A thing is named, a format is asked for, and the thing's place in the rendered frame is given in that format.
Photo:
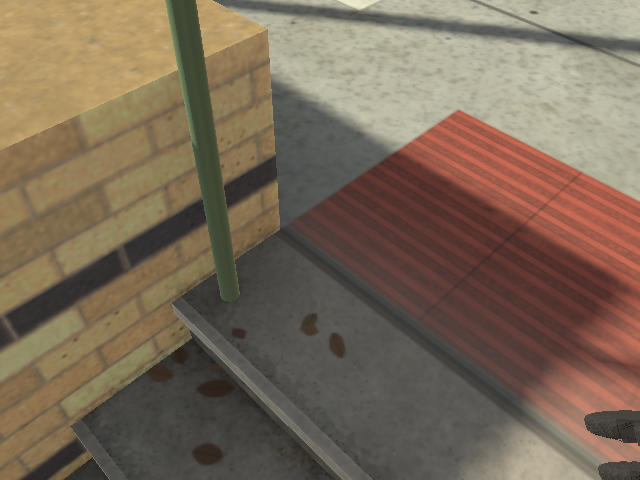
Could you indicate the stairs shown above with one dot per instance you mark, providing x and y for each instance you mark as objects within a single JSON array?
[{"x": 178, "y": 422}]

